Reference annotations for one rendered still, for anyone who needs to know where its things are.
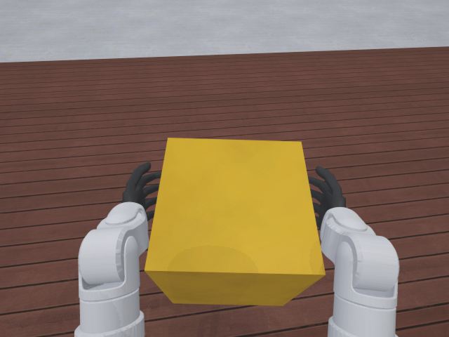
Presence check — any robot right forearm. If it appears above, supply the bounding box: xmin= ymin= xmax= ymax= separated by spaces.
xmin=320 ymin=207 xmax=399 ymax=337

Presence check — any robot left forearm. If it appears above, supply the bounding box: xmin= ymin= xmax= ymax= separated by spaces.
xmin=74 ymin=202 xmax=149 ymax=337

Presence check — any carton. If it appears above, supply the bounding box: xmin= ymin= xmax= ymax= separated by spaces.
xmin=145 ymin=138 xmax=326 ymax=306

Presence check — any right robot hand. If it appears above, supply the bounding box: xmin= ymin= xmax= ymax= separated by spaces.
xmin=308 ymin=166 xmax=346 ymax=231

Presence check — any left robot hand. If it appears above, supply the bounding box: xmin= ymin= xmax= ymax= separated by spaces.
xmin=121 ymin=162 xmax=161 ymax=222

